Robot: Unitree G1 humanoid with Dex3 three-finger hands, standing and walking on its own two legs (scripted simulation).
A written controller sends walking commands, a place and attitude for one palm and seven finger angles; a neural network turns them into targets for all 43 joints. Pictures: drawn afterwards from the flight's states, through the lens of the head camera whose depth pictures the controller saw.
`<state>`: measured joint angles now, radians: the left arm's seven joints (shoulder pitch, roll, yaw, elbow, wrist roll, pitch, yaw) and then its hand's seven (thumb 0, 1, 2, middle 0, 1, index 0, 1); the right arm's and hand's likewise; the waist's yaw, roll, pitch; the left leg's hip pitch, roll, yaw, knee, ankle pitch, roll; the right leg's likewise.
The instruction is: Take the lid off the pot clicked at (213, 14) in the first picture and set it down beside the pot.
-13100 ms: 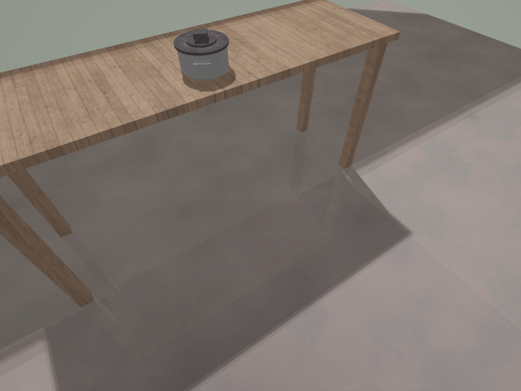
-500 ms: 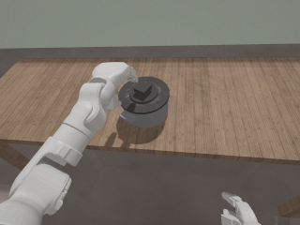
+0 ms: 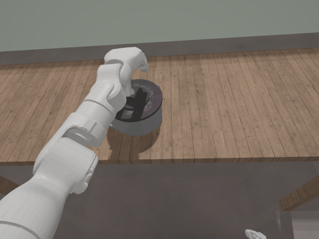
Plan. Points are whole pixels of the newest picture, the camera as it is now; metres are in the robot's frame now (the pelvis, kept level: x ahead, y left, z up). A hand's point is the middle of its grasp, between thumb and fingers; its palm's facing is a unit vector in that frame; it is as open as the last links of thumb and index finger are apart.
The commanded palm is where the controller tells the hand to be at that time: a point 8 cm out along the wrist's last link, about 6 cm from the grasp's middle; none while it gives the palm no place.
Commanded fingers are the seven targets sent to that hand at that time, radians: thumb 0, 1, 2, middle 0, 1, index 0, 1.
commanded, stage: move the open hand above the knob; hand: left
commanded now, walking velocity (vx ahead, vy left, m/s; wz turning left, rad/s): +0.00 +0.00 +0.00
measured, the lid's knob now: (132, 93) +0.50 +0.06 +0.08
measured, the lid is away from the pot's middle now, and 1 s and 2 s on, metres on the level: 0.00 0.00 0.00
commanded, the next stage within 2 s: lower the open fingers around the knob in 0.58 s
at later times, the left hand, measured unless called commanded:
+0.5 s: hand (125, 82) +0.47 +0.07 +0.15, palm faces -0.25 -0.04 -0.97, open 10.3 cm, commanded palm +0.45 +0.07 +0.21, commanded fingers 0.00 -0.33 1.44 -0.82 -0.08 -0.82 -0.08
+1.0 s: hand (128, 89) +0.46 +0.06 +0.13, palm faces -0.32 -0.04 -0.95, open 10.3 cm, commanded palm +0.45 +0.07 +0.19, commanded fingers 0.00 -0.33 1.44 -0.82 -0.08 -0.82 -0.08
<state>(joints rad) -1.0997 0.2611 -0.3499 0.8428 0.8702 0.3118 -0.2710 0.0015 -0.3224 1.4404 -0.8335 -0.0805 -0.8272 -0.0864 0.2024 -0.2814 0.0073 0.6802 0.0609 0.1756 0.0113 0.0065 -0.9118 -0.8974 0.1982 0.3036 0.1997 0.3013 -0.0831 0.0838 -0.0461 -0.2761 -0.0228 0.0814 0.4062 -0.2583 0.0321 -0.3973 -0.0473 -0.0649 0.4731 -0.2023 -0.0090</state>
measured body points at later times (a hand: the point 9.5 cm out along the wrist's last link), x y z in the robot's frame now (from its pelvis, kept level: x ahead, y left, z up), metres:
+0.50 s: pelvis +0.00 +0.01 +0.00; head +0.04 -0.03 +0.45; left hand +0.48 +0.07 +0.20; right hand +0.12 -0.23 -0.14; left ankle -0.04 +0.10 -0.74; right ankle +0.02 -0.11 -0.74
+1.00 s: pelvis +0.01 +0.01 +0.00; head +0.04 -0.03 +0.45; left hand +0.48 +0.06 +0.18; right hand +0.12 -0.23 -0.14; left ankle -0.04 +0.10 -0.74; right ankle +0.02 -0.11 -0.74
